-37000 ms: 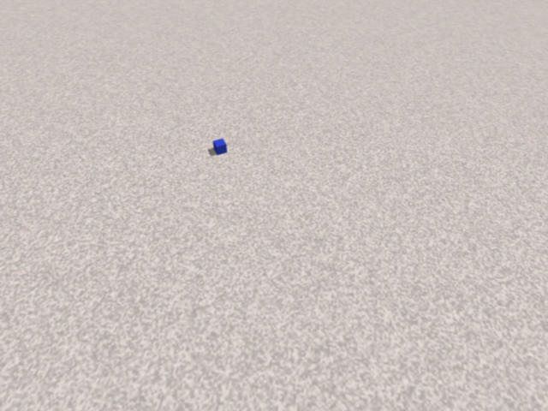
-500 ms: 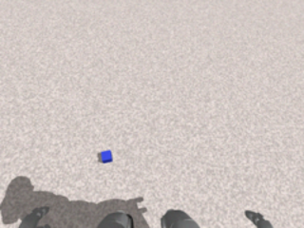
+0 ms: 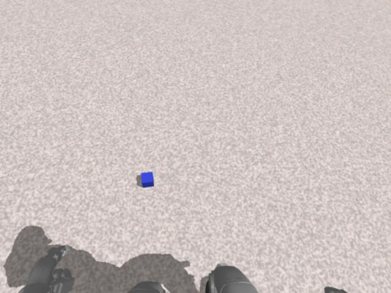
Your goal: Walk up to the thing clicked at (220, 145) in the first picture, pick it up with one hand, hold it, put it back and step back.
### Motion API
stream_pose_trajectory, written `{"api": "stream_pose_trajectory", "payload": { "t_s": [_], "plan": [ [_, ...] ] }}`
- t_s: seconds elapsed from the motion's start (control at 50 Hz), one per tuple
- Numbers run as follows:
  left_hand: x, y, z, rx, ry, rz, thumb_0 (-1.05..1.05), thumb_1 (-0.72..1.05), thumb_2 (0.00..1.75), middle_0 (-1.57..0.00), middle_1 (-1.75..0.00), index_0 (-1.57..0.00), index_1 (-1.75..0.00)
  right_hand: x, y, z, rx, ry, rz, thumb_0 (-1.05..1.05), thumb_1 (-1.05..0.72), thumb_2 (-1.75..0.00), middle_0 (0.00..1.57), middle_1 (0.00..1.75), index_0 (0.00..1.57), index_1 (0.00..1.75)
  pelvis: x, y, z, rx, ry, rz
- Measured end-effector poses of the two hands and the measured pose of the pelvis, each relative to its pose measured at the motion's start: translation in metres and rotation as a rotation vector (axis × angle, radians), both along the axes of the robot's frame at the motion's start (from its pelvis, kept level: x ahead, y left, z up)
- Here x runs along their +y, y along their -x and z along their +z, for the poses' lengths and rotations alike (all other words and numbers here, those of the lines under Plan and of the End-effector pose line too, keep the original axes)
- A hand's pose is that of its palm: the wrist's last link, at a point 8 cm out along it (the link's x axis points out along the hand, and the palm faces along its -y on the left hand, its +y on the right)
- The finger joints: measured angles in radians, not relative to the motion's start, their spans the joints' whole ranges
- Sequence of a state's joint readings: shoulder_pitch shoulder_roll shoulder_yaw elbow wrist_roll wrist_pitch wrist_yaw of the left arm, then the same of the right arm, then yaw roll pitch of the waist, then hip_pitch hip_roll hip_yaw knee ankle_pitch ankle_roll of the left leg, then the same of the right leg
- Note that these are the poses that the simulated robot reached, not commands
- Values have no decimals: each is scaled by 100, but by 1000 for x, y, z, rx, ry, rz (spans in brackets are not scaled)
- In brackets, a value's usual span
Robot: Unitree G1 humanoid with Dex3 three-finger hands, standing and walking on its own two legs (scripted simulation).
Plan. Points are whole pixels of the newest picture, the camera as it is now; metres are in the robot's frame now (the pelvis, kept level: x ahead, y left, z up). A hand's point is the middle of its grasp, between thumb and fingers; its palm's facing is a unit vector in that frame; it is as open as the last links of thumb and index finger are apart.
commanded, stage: step back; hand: left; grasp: from above
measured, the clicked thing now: (147, 179) +0.66 +0.21 -0.73
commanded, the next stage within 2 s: none
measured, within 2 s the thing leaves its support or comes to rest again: neither
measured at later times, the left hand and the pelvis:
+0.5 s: hand out of the picture -0.07 +0.23 -0.13, palm faces -0.05 -0.91 -0.42, open 7.4 cm; pelvis -0.17 -0.04 +0.00, yaw -3 degrees
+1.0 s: hand out of the picture -0.26 +0.21 -0.15, palm faces -0.06 -0.91 -0.41, open 7.4 cm; pelvis -0.36 -0.06 -0.01, yaw -3 degrees
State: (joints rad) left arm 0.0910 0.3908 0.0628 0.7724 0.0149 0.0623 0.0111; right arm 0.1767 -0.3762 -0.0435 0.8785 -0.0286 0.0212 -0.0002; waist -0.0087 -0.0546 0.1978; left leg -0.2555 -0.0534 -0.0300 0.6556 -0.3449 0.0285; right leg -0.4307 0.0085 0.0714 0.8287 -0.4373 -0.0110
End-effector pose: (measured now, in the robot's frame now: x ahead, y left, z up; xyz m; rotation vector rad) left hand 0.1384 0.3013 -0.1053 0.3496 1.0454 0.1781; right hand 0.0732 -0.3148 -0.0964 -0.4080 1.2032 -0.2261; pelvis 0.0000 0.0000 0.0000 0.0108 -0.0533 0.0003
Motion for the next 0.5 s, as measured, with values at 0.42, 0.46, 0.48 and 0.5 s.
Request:
{"api": "stream_pose_trajectory", "payload": {
  "t_s": [0.42,0.46,0.48,0.5],
  "plan": [
    [-31,196,10,137,-53,5,1,90,90,-20,-30,-21,-30,-43,123,-9,-113,-34,-50,0,-90,-89,21,30,21,30,-37,145,0,-3,1,-73],
    [-33,210,15,134,-59,15,1,90,90,-21,-30,-21,-30,-45,144,-9,-91,-38,-50,0,-90,-89,21,30,21,30,-38,157,3,1,-12,-60],
    [-33,214,17,127,-62,16,1,90,90,-21,-30,-21,-30,-45,155,-9,-77,-38,-47,0,-91,-89,21,30,21,30,-38,163,4,4,-15,-53],
    [-32,217,19,116,-65,16,1,90,90,-21,-30,-21,-30,-46,166,-10,-60,-37,-44,0,-91,-89,21,30,21,30,-38,169,5,6,-16,-45]
  ]
}}
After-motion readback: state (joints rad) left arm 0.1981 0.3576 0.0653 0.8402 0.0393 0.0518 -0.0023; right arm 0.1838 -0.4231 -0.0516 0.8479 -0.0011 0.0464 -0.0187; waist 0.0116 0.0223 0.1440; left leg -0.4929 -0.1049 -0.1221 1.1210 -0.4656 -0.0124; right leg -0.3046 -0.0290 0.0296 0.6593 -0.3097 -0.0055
